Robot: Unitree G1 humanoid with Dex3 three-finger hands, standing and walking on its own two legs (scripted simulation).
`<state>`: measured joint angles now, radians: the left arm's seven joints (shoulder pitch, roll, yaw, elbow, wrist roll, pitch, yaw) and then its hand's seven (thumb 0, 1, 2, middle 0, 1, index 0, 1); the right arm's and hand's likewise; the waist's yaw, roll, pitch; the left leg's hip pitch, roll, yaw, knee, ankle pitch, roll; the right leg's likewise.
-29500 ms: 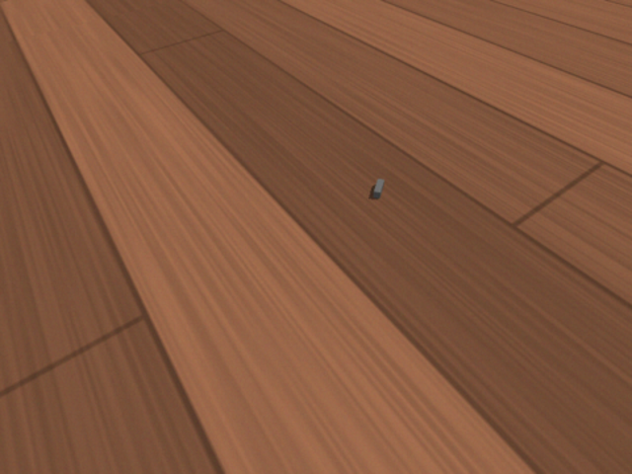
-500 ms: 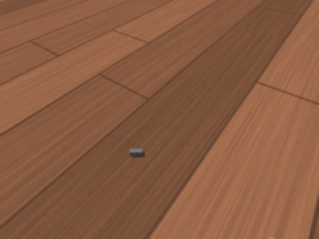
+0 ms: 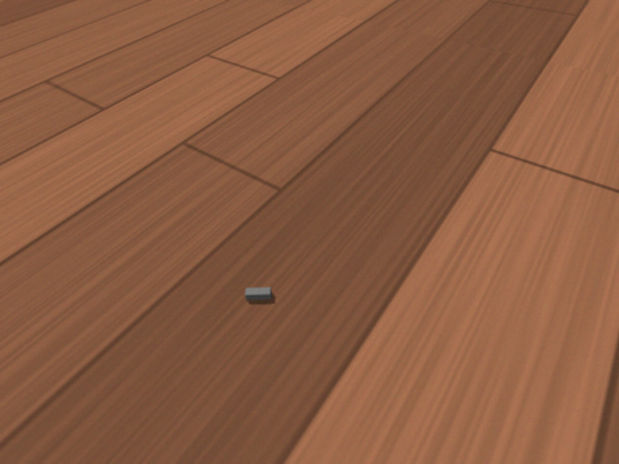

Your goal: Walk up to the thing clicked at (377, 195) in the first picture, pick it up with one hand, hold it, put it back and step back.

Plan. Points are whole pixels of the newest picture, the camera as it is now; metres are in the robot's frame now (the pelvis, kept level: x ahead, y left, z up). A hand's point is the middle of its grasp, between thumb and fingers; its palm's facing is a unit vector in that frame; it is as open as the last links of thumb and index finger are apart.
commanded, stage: stand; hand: left
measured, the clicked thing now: (258, 293) +0.83 +0.26 -0.76
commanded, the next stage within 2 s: walk up in 0.28 s
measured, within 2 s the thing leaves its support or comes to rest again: neither
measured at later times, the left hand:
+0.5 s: hand out of the picture +0.06 +0.30 -0.15, palm faces +0.06 -0.93 -0.37, open 7.4 cm
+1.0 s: hand (122, 393) +0.27 +0.35 -0.15, palm faces -0.11 -0.93 -0.36, open 7.4 cm
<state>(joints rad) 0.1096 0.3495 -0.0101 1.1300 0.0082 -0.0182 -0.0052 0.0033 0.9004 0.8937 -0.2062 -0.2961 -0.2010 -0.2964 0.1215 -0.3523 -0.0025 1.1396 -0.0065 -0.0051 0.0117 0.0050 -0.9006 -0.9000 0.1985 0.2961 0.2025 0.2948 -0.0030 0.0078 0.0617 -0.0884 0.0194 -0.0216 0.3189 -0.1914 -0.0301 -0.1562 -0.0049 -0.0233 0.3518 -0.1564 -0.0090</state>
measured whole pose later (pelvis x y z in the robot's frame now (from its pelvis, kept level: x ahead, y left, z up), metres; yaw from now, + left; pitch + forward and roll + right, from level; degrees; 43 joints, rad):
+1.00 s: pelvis +0.19 +0.07 -0.01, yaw -2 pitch -3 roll +2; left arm 0.25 0.42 0.06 0.94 0.03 -0.01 -0.08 0.00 0.90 0.89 -0.20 -0.30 -0.20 -0.30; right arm 0.36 -0.39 -0.06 0.89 -0.02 -0.07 0.04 0.01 -0.90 -0.90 0.20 0.30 0.21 0.30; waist -0.04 -0.03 0.09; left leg -0.04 0.00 0.13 0.42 -0.34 0.02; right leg -0.46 -0.07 0.01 0.67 -0.20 -0.01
